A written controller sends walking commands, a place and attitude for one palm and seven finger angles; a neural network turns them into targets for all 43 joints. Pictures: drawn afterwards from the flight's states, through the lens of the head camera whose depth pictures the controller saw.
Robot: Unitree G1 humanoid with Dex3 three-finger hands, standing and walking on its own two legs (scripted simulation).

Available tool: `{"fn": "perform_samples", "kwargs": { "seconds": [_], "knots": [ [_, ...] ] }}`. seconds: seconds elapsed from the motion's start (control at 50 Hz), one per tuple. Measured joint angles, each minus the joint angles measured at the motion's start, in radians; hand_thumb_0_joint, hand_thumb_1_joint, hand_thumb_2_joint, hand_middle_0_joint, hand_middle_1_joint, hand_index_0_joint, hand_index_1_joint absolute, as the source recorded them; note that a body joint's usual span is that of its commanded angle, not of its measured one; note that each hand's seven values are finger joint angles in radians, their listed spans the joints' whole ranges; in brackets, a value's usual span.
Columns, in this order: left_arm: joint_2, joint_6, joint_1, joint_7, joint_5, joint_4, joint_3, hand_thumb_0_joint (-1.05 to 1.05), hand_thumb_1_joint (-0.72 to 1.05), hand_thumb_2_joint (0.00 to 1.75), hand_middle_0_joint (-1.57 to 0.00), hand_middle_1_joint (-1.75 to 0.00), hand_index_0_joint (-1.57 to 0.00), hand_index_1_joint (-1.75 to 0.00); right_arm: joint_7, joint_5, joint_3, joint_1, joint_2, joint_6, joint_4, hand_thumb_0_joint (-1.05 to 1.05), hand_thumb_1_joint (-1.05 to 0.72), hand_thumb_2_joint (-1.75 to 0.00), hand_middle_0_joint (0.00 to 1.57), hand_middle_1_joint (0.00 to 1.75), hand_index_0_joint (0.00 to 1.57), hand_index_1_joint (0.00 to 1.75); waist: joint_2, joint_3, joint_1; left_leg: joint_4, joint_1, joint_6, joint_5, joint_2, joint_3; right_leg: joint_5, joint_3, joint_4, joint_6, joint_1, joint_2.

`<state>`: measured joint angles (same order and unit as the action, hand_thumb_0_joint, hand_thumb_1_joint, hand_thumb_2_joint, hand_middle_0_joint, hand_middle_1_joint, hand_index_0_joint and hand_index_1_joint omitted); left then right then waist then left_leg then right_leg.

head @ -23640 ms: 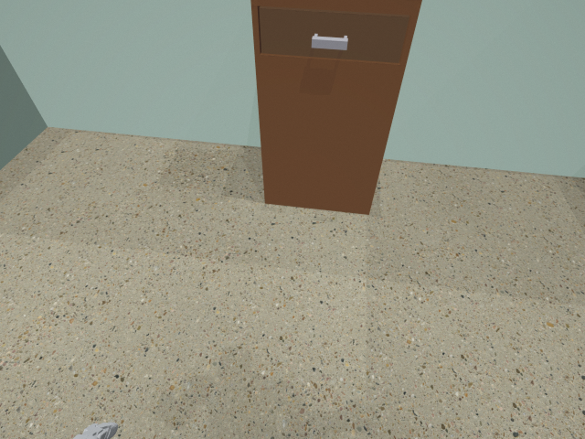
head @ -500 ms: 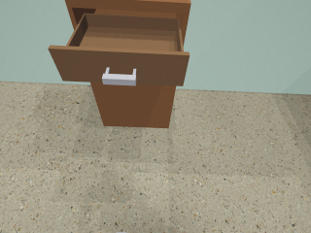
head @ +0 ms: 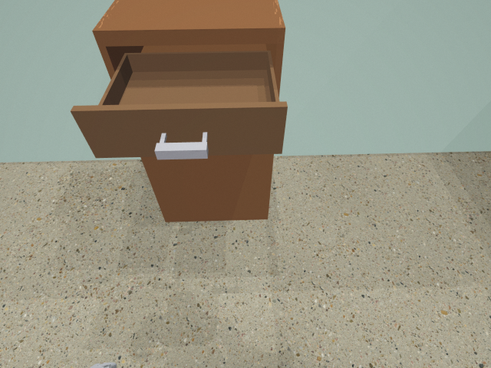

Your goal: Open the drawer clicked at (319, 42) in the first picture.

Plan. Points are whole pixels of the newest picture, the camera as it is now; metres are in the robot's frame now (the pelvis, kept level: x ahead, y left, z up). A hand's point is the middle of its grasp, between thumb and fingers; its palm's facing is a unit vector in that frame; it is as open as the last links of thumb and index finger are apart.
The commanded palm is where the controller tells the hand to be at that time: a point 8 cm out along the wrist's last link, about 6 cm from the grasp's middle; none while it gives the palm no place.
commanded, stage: let the arm hang, fingers relaxed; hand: left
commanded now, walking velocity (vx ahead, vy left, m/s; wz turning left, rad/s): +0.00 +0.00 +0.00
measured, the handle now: (183, 143) +0.56 +0.17 +0.03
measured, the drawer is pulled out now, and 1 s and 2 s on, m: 0.29 0.29 0.29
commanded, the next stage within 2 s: look to check the result in 0.14 s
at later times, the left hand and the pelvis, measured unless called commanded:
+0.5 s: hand out of the picture +0.11 +0.24 -0.15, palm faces -0.05 -0.94 -0.35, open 7.4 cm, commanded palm none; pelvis +0.03 -0.01 +0.00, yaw -1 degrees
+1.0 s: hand out of the picture +0.15 +0.23 -0.15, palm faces -0.06 -0.93 -0.35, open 7.4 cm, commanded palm none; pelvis +0.04 -0.01 +0.00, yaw -1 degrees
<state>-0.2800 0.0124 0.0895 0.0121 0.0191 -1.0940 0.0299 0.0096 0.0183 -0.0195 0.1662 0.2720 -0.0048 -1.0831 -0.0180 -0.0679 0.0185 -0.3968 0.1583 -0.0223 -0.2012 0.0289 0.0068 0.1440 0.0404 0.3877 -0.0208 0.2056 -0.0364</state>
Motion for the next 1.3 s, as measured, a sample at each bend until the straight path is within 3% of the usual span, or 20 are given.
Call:
{"fn": "perform_samples", "kwargs": {
  "seconds": [0.38, 1.3],
  "knots": [
    [-0.032, -0.001, -0.025, -0.004, -0.002, -0.021, -0.012, 0.01, 0.9, 0.9, -0.2, -0.3, -0.2, -0.3, -0.004, -0.004, 0.011, -0.055, 0.047, 0.004, -0.021, 0.01, -0.9, -0.9, 0.2, 0.3, 0.2, 0.3, 0.002, -0.031, 0.004, 0.072, -0.055, 0.008, 0.003, -0.009, -0.008, 0.003, 0.011, -0.05, -0.006, -0.042, -0.009],
    [-0.054, 0.005, -0.023, -0.006, -0.004, -0.015, -0.014, 0.01, 0.9, 0.9, -0.2, -0.3, -0.2, -0.3, -0.003, -0.007, 0.011, -0.056, 0.064, 0.005, -0.023, 0.01, -0.9, -0.9, 0.2, 0.3, 0.2, 0.3, 0.008, -0.022, 0.007, 0.092, -0.095, 0.025, -0.013, -0.035, -0.019, 0.009, 0.022, -0.075, -0.024, -0.078, -0.034]
  ]
}}
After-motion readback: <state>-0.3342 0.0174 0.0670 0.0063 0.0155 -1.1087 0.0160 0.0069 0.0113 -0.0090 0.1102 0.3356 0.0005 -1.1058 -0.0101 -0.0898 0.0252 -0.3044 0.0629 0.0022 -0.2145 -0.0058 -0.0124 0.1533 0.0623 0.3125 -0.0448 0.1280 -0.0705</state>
